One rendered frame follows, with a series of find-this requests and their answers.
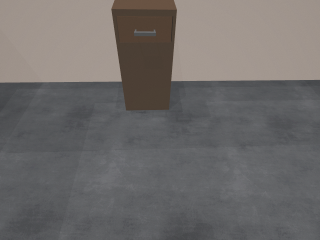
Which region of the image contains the cabinet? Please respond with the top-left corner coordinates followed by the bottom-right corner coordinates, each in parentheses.
top-left (111, 0), bottom-right (177, 111)

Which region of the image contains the drawer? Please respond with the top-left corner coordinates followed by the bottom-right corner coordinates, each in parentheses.
top-left (116, 16), bottom-right (173, 42)

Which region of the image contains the handle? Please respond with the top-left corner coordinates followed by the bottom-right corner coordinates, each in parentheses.
top-left (134, 29), bottom-right (156, 36)

